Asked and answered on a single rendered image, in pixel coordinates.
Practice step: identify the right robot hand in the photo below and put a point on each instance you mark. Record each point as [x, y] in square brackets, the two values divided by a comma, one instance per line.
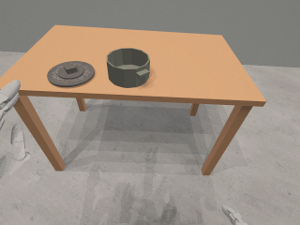
[233, 216]

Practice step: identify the pot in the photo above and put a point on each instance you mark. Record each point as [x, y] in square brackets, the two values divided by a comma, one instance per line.
[128, 67]

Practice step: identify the lid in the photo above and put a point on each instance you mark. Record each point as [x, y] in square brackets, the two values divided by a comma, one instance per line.
[58, 76]

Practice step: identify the left robot hand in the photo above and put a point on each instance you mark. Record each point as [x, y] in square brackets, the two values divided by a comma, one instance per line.
[11, 161]

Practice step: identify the knob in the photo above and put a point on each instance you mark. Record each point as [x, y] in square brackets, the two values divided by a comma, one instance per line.
[70, 68]

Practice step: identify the table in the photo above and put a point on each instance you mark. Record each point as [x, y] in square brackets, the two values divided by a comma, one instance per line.
[184, 68]

